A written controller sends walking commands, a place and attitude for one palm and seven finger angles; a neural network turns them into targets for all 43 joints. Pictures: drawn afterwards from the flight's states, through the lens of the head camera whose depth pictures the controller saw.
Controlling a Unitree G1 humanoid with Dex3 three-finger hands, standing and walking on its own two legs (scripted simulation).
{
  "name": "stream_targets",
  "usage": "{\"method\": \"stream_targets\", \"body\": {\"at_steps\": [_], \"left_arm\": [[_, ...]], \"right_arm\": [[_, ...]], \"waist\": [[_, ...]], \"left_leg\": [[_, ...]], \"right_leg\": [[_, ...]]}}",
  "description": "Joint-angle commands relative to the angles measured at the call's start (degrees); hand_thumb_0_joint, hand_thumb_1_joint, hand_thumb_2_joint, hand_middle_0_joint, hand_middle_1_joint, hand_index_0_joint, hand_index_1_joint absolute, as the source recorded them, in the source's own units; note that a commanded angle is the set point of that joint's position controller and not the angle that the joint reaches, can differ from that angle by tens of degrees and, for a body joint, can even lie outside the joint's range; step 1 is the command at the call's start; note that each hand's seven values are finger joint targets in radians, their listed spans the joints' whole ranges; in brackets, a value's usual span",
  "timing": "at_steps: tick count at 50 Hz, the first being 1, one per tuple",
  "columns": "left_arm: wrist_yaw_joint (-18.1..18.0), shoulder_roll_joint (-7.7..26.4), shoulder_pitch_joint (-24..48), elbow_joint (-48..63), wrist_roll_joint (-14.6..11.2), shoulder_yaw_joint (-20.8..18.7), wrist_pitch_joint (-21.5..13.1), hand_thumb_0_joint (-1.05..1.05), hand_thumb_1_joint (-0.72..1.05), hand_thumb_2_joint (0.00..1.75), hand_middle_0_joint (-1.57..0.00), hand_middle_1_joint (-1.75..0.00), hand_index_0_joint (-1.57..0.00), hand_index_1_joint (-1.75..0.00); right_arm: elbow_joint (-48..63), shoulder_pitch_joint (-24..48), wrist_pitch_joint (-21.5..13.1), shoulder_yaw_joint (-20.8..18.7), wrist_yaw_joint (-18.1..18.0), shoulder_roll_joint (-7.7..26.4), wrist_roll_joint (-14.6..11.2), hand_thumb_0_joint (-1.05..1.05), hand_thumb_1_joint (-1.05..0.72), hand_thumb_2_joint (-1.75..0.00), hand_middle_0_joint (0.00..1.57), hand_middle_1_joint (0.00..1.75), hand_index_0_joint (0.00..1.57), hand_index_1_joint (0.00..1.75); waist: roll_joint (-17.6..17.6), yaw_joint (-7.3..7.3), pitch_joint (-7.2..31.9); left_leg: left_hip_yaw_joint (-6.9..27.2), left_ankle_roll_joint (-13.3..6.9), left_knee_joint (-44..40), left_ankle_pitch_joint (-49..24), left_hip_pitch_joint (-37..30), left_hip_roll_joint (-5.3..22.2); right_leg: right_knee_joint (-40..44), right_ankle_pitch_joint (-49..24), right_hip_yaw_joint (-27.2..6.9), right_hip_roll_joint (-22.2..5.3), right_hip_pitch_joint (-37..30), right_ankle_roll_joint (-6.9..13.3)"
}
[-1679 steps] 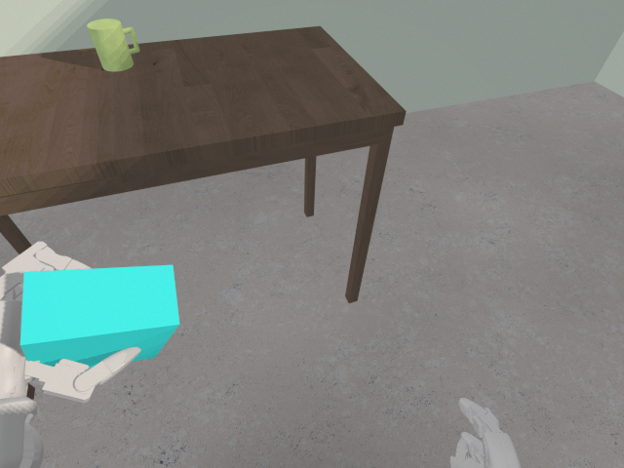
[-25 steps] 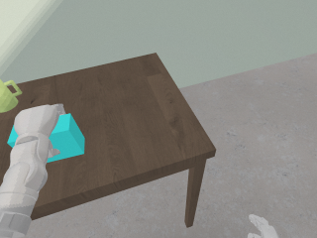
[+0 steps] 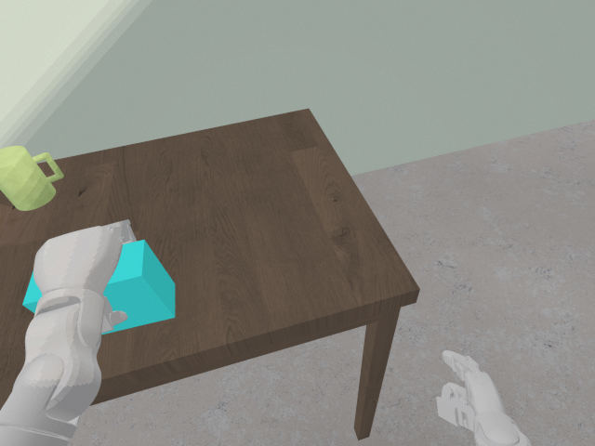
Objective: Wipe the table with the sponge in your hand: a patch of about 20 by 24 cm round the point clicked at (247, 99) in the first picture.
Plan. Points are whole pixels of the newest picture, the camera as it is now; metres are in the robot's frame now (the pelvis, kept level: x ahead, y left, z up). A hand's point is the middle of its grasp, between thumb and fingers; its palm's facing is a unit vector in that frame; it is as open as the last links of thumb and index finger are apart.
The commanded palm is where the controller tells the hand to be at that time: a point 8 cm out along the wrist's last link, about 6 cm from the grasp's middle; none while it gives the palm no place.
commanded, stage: lift the sponge slowly off the table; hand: left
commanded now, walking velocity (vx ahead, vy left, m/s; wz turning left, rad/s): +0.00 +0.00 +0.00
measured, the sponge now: (115, 299) +0.26 +0.30 +0.07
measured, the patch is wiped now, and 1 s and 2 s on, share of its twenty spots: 1.00 1.00 1.00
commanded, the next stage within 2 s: none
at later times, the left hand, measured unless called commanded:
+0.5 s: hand (103, 283) +0.25 +0.30 +0.12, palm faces +0.04 -0.05 -1.00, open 9.8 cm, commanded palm +0.22 +0.29 +0.18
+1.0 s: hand (96, 270) +0.25 +0.29 +0.15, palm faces +0.09 -0.04 -0.99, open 9.7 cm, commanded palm +0.21 +0.29 +0.21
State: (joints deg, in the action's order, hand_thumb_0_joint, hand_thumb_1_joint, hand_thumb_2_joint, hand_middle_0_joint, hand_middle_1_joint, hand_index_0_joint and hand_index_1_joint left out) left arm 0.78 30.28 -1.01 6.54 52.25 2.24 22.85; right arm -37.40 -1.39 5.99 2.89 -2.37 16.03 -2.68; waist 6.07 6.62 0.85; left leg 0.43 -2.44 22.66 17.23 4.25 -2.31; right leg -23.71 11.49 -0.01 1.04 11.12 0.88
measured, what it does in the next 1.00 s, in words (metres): stands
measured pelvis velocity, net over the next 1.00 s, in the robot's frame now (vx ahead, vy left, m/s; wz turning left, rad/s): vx -0.01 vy -0.01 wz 0.01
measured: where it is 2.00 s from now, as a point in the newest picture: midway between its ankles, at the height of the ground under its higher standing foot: outside the picture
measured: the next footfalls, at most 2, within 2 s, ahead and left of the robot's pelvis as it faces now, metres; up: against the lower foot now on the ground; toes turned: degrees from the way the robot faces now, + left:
none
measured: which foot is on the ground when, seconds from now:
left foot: down 0.00-1.00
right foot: down 0.00-1.00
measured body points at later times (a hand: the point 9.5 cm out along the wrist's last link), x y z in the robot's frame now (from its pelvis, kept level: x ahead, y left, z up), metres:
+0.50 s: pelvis +0.00 +0.00 +0.00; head +0.00 -0.04 +0.45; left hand +0.25 +0.29 +0.17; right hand +0.23 -0.21 -0.10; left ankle -0.06 +0.09 -0.74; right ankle +0.01 -0.11 -0.74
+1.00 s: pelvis -0.01 -0.01 +0.00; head -0.01 -0.06 +0.45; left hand +0.24 +0.29 +0.20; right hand +0.25 -0.21 -0.09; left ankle -0.06 +0.09 -0.74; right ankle +0.01 -0.11 -0.74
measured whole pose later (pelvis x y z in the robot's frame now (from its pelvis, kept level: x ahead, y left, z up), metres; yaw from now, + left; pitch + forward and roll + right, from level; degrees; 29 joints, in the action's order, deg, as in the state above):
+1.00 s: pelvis -0.01 -0.01 +0.00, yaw +0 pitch -3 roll +0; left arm 5.8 33.6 2.7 9.7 49.8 2.6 27.1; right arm -38.3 0.1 6.3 3.9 -3.2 15.9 -2.4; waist 6.4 7.5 -0.6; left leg 1.1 -1.6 20.6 15.8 1.9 -1.8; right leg -22.3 10.5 0.6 1.5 8.9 1.9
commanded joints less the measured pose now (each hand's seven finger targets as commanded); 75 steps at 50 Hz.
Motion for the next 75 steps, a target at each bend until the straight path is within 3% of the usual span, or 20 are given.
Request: {"method": "stream_targets", "body": {"at_steps": [1, 2, 6, 7, 11, 12, 18, 21, 27, 31, 32, 36, 37, 41, 47, 51, 58, 66, 67, 75], "left_arm": [[1.06, 8.56, 3.3, 8.45, -1.28, -5.31, 1.7, 0.0, 0.1, 1.3, -1.2, -1.6, -1.2, -1.6], [1.25, 6.27, 2.91, 8.4, -1.45, -3.0, 1.9, 0.0, 0.1, 1.3, -1.2, -1.6, -1.2, -1.6], [0.88, 9.7, 2.41, 10.6, -1.05, -6.3, 2.26, 0.0, 0.1, 1.3, -1.2, -1.6, -1.2, -1.6], [1.04, 7.59, 3.9, 11.33, -0.87, -3.95, 2.2, 0.0, 0.1, 1.3, -1.2, -1.6, -1.2, -1.6], [0.51, 12.51, 5.14, 10.79, -0.77, -8.34, 2.63, 0.0, 0.1, 1.3, -1.2, -1.6, -1.2, -1.6], [0.74, 10.48, 6.77, 10.04, -0.61, -5.92, 2.57, 0.0, 0.1, 1.3, -1.2, -1.6, -1.2, -1.6], [1.15, 12.64, 10.32, 8.78, -0.66, -6.84, 2.19, 0.0, 0.1, 1.3, -1.2, -1.6, -1.2, -1.6], [1.19, 14.83, 11.22, 11.79, -0.12, -8.91, 1.89, 0.0, 0.1, 1.3, -1.2, -1.6, -1.2, -1.6], [1.43, 13.23, 14.4, 13.99, -0.42, -6.96, 0.41, 0.0, 0.1, 1.3, -1.2, -1.6, -1.2, -1.6], [1.29, 17.52, 15.67, 12.79, -0.09, -10.38, 0.71, 0.0, 0.1, 1.3, -1.2, -1.6, -1.2, -1.6], [1.36, 14.97, 17.53, 12.43, 0.28, -7.73, 0.58, 0.0, 0.1, 1.3, -1.2, -1.6, -1.2, -1.6], [1.0, 16.74, 19.35, 15.68, 0.5, -8.99, 0.68, 0.0, 0.1, 1.3, -1.2, -1.6, -1.2, -1.6], [0.97, 15.97, 19.02, 15.26, 0.39, -8.59, 0.3, 0.0, 0.1, 1.3, -1.2, -1.6, -1.2, -1.6], [1.03, 18.57, 16.71, 16.73, 0.27, -11.53, 1.53, 0.0, 0.1, 1.3, -1.2, -1.6, -1.2, -1.6], [2.86, 16.81, 19.45, 12.5, -0.25, -8.32, 4.49, 0.0, 0.1, 1.3, -1.2, -1.6, -1.2, -1.6], [4.47, 17.9, 20.42, 17.19, -0.73, -8.7, 4.61, 0.0, 0.1, 1.3, -1.2, -1.6, -1.2, -1.6], [5.52, 20.02, 25.81, 12.77, -0.09, -8.77, 2.96, 0.0, 0.1, 1.3, -1.2, -1.6, -1.2, -1.6], [5.13, 22.6, 25.3, 14.76, -0.86, -12.13, 2.53, 0.0, 0.1, 1.3, -1.2, -1.6, -1.2, -1.6], [5.35, 20.47, 24.54, 12.57, -1.12, -10.27, 2.95, 0.0, 0.1, 1.3, -1.2, -1.6, -1.2, -1.6], [7.64, 22.19, 28.63, 9.98, -1.84, -9.36, 5.6, 0.0, 0.1, 1.3, -1.2, -1.6, -1.2, -1.6]], "right_arm": [[9.68, 10.39, -2.52, -1.74, -0.49, 6.36, 0.14, 0.0, -0.9, -0.9, 0.2, 0.3, 0.2, 0.3], [9.73, 9.83, -2.82, -1.47, -0.43, 5.97, 0.22, 0.0, -0.9, -0.9, 0.2, 0.3, 0.2, 0.3], [9.59, 10.85, -2.56, -1.64, -0.46, 6.44, 0.39, 0.0, -0.9, -0.9, 0.2, 0.3, 0.2, 0.3], [9.75, 10.14, -2.78, -1.46, -0.51, 6.12, 0.51, 0.0, -0.9, -0.9, 0.2, 0.3, 0.2, 0.3], [9.39, 11.04, -2.62, -1.62, -0.94, 6.52, 0.6, 0.0, -0.9, -0.9, 0.2, 0.3, 0.2, 0.3], [9.2, 10.3, -2.8, -1.32, -1.15, 6.23, 0.62, 0.0, -0.9, -0.9, 0.2, 0.3, 0.2, 0.3], [8.08, 10.06, -2.8, -1.49, -1.65, 6.25, 0.66, 0.0, -0.9, -0.9, 0.2, 0.3, 0.2, 0.3], [9.18, 11.48, -3.13, -1.49, -1.73, 6.36, 0.66, 0.0, -0.9, -0.9, 0.2, 0.3, 0.2, 0.3], [9.16, 10.69, -4.03, -1.29, -1.96, 5.73, 0.86, 0.0, -0.9, -0.9, 0.2, 0.3, 0.2, 0.3], [8.98, 11.72, -3.64, -1.3, -2.1, 6.29, 0.58, 0.0, -0.9, -0.9, 0.2, 0.3, 0.2, 0.3], [8.75, 11.04, -3.85, -1.07, -2.2, 5.87, 0.76, 0.0, -0.9, -0.9, 0.2, 0.3, 0.2, 0.3], [9.19, 12.37, -4.09, -1.15, -2.18, 5.92, 0.76, 0.0, -0.9, -0.9, 0.2, 0.3, 0.2, 0.3], [8.78, 11.09, -4.37, -1.2, -2.18, 5.56, 1.02, 0.0, -0.9, -0.9, 0.2, 0.3, 0.2, 0.3], [9.34, 13.01, -3.44, -1.12, -1.62, 5.67, 0.84, 0.0, -0.9, -0.9, 0.2, 0.3, 0.2, 0.3], [8.88, 12.8, -2.76, -0.58, -1.51, 5.91, 0.48, 0.0, -0.9, -0.9, 0.2, 0.3, 0.2, 0.3], [10.43, 14.65, -2.89, -0.52, -1.52, 5.78, 0.18, 0.0, -0.9, -0.9, 0.2, 0.3, 0.2, 0.3], [8.99, 12.3, -3.22, -0.38, -2.35, 5.84, 0.54, 0.0, -0.9, -0.9, 0.2, 0.3, 0.2, 0.3], [10.32, 13.71, -3.57, -0.37, -1.85, 5.8, 0.33, 0.0, -0.9, -0.9, 0.2, 0.3, 0.2, 0.3], [9.67, 12.55, -3.6, -0.17, -1.8, 5.54, 0.47, 0.0, -0.9, -0.9, 0.2, 0.3, 0.2, 0.3], [9.76, 13.23, -2.88, -0.4, -1.88, 6.58, -0.01, 0.0, -0.9, -0.9, 0.2, 0.3, 0.2, 0.3]], "waist": [[-5.13, 0.75, 8.35], [-6.14, 0.44, 8.41], [-5.26, 0.99, 8.49], [-5.59, 0.55, 9.45], [-5.23, 1.34, 8.33], [-6.66, 0.6, 8.87], [-4.71, 0.24, 7.59], [-2.88, 1.31, 10.09], [-3.03, 0.7, 12.14], [-2.86, 1.04, 10.31], [-3.55, 0.39, 10.84], [0.63, 1.06, 12.37], [-1.91, 0.88, 13.67], [-0.34, 2.0, 13.16], [-4.17, 0.63, 10.55], [-0.59, 1.12, 12.97], [-2.7, 0.06, 10.9], [0.19, 1.98, 13.51], [-1.84, 1.45, 12.75], [-3.82, 0.81, 10.58]], "left_leg": [[1.14, 1.18, -3.14, -21.93, 6.22, 0.55], [0.56, 0.91, -2.76, -22.08, 6.51, 0.34], [1.38, 1.17, -3.39, -21.45, 6.18, 0.7], [0.82, 0.99, -2.92, -22.49, 6.19, 0.48], [1.54, 0.86, -3.88, -19.93, 6.28, 0.58], [0.71, 0.64, -3.41, -20.26, 6.44, 0.36], [1.05, 0.71, -4.34, -19.12, 6.07, 0.39], [1.64, 0.56, -4.1, -20.39, 5.14, 0.23], [1.16, 0.33, -3.6, -22.63, 4.19, -0.02], [1.93, 0.56, -4.51, -20.41, 4.69, 0.07], [1.04, 0.42, -4.16, -21.15, 4.65, -0.04], [1.85, 0.57, -4.35, -22.92, 2.88, -0.19], [1.16, 0.31, -3.66, -24.26, 3.03, -0.39], [2.02, 0.65, -4.15, -25.22, 3.24, -0.19], [0.84, 0.34, -4.3, -21.57, 4.83, -0.13], [1.89, 0.21, -4.15, -22.7, 3.34, -0.26], [1.27, -0.05, -4.48, -19.31, 4.0, -0.28], [2.22, 0.4, -4.31, -21.22, 4.59, -0.31], [1.3, 0.38, -3.98, -21.07, 5.22, -0.37], [1.39, 0.13, -4.36, -16.64, 6.78, -0.23]], "right_leg": [[0.4, -14.18, -2.18, 1.1, -11.71, 3.08], [-0.02, -14.47, -0.8, 0.51, -12.39, 2.73], [0.34, -13.33, -2.42, 1.25, -11.92, 3.19], [-0.14, -13.97, -0.97, 0.57, -12.79, 2.91], [0.79, -11.51, -2.58, 1.17, -12.18, 3.27], [0.35, -11.73, -1.08, 0.52, -12.77, 2.88], [1.46, -10.17, -1.08, 0.58, -12.28, 2.98], [1.26, -11.29, -2.46, 1.06, -13.07, 3.34], [0.83, -13.14, -0.74, 0.49, -14.63, 3.05], [1.98, -11.2, -2.73, 1.14, -13.51, 3.47], [1.48, -11.55, -0.94, 0.46, -14.13, 3.13], [1.98, -13.24, -2.64, 1.25, -14.43, 3.73], [1.23, -14.86, -1.25, 0.58, -16.04, 3.36], [1.37, -16.05, -3.46, 1.13, -16.26, 3.85], [1.67, -13.09, -2.05, 0.33, -14.81, 3.16], [1.53, -14.52, -3.42, 0.85, -15.14, 3.48], [2.47, -10.54, -1.84, 0.26, -14.02, 2.99], [1.47, -12.54, -3.76, 0.6, -15.6, 3.74], [1.09, -12.57, -2.18, -0.1, -15.8, 3.18], [1.73, -8.83, -2.18, -0.26, -13.21, 2.63]]}}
